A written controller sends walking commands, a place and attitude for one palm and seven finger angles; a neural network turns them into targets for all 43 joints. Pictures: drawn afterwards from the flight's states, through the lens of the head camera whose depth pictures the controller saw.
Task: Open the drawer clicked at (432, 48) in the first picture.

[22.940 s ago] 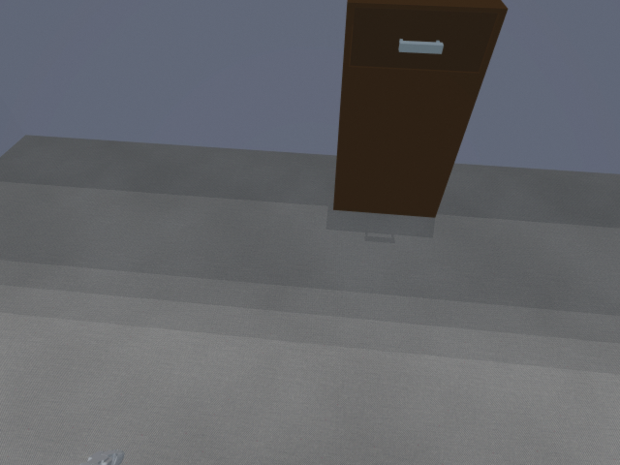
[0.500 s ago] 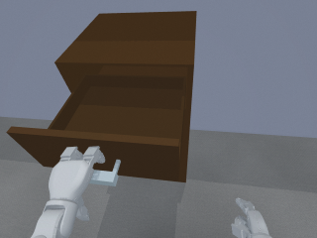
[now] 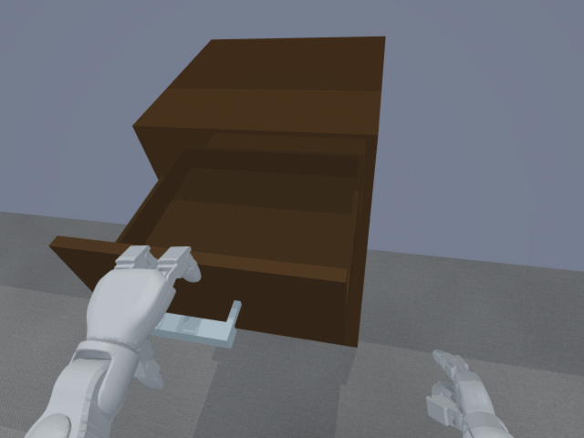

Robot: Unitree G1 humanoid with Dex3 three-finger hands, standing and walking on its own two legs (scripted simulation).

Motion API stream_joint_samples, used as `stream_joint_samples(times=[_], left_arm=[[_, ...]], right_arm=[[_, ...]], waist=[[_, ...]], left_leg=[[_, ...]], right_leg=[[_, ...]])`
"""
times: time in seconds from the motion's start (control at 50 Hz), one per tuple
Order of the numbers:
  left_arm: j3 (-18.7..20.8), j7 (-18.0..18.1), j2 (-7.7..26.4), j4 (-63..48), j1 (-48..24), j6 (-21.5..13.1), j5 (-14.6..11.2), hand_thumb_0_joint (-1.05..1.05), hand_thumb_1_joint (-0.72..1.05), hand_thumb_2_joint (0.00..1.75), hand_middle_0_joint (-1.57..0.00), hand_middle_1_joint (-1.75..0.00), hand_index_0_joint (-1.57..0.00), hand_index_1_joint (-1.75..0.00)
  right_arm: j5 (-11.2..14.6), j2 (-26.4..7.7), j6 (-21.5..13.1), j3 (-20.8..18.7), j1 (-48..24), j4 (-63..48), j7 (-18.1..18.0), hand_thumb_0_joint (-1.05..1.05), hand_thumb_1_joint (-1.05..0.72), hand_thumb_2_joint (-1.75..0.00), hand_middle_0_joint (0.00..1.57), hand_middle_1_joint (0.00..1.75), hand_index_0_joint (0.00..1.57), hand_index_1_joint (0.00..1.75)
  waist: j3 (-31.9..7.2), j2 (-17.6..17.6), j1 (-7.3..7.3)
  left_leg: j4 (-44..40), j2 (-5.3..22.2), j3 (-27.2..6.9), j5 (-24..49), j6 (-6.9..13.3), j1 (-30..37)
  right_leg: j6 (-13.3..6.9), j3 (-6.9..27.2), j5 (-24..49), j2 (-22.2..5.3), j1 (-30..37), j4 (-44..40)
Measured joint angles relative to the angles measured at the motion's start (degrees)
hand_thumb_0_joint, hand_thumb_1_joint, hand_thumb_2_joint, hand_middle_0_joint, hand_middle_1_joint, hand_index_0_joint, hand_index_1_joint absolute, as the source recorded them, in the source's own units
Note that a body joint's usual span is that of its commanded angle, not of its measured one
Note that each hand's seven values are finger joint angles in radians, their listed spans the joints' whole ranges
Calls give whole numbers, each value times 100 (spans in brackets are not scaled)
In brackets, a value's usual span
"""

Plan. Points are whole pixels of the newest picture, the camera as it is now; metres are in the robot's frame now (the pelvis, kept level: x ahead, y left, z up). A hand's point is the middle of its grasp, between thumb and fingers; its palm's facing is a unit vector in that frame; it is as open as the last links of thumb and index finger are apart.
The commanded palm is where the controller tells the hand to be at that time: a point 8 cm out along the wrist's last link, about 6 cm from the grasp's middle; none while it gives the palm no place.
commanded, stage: lift the hand off the handle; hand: left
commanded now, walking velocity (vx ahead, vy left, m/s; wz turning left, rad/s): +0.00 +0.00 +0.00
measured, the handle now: (194, 315) +0.26 +0.21 +0.01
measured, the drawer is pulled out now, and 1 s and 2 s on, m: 0.30 0.30 0.30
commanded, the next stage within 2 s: draw the hand back to the body in 0.54 s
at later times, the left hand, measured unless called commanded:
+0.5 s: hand (144, 268) +0.24 +0.21 +0.17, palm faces +0.15 -0.09 -0.98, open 13.8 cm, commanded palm +0.20 +0.21 +0.22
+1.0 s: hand (123, 289) +0.22 +0.22 +0.16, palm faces +0.11 -0.07 -0.99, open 13.8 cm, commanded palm +0.18 +0.23 +0.21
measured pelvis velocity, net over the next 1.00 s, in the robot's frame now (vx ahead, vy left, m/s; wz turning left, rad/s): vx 0.00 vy -0.01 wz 0.01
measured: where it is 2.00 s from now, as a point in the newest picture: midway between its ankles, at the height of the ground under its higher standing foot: outside the picture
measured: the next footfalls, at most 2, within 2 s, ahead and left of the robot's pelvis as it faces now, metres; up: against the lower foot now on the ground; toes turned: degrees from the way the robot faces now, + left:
none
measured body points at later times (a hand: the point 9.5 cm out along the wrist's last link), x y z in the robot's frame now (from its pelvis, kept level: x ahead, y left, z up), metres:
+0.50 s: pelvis +0.00 +0.00 +0.01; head -0.01 -0.05 +0.45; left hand +0.23 +0.21 +0.22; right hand +0.24 -0.20 -0.08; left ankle -0.01 +0.13 -0.74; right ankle +0.01 -0.12 -0.74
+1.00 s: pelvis +0.00 -0.01 +0.00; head +0.00 -0.06 +0.45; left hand +0.20 +0.22 +0.21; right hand +0.23 -0.21 -0.09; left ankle -0.01 +0.13 -0.74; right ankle +0.01 -0.12 -0.74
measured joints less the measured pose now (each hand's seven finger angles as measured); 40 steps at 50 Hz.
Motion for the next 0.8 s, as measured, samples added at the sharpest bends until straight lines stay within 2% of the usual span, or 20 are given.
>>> stream_joint_samples(times=[0.2, 0.34, 0.4, 0.5, 0.58, 0.68, 0.76, 0.8], left_arm=[[168, -214, 130, -641, -219, 177, -200, 0, -49, 30, -35, -122, -37, -123], [315, -823, 318, -556, -685, 639, -397, 0, -49, 30, -33, -121, -33, -121], [392, -1006, 394, -774, -599, 597, -563, 0, -49, 30, -32, -121, -32, -121], [503, -1041, 507, -1120, -476, 425, -689, 0, -49, 30, -32, -121, -32, -121], [560, -997, 434, -1200, -421, 442, -729, 0, -49, 30, -32, -121, -32, -120], [458, -1000, 377, -1044, -494, 496, -662, 0, -49, 30, -32, -120, -32, -120], [506, -1010, 469, -950, -451, 400, -651, 0, -49, 30, -32, -120, -32, -120], [619, -1014, 541, -1002, -337, 343, -735, 0, -49, 30, -32, -120, -32, -120]], right_arm=[[81, 12, 88, 100, -46, -14, 103, 1, -91, -90, 20, 30, 20, 30], [173, -34, 255, 183, -146, -93, 181, 1, -91, -90, 20, 30, 20, 30], [188, -86, 242, 193, -113, -204, 199, 1, -91, -90, 20, 30, 20, 30], [198, -185, 206, 151, -46, -274, 245, 1, -91, -90, 20, 30, 20, 30], [233, -230, 207, 106, -25, -257, 307, 1, -91, -90, 20, 29, 19, 30], [242, -231, 202, 112, -10, -234, 306, 1, -91, -90, 20, 29, 19, 30], [220, -172, 178, 149, 13, -254, 282, 1, -91, -90, 20, 29, 19, 30], [229, -150, 151, 170, 34, -284, 279, 1, -91, -90, 20, 29, 19, 30]], waist=[[5, 78, 19], [34, 103, -72], [21, 125, -119], [16, 134, -124], [15, 149, -108], [26, 169, -87], [21, 169, -107], [8, 173, -126]], left_leg=[[-291, -27, -7, 131, 18, 275], [-474, -36, 16, 235, 19, 415], [-478, -24, 32, 231, 18, 429], [-450, -15, 36, 212, 10, 418], [-433, -15, 27, 219, 3, 375], [-404, -19, 0, 225, -7, 321], [-387, -6, -8, 216, -23, 305], [-359, 11, -7, 197, -34, 290]], right_leg=[[25, -13, 130, -16, 284, -295], [25, 8, 204, -19, 384, -409], [27, 22, 217, -5, 399, -434], [21, 26, 203, 2, 389, -411], [13, 19, 197, 1, 342, -380], [0, -6, 176, -5, 286, -322], [-17, -13, 154, 7, 260, -284], [-25, -13, 143, 23, 250, -270]])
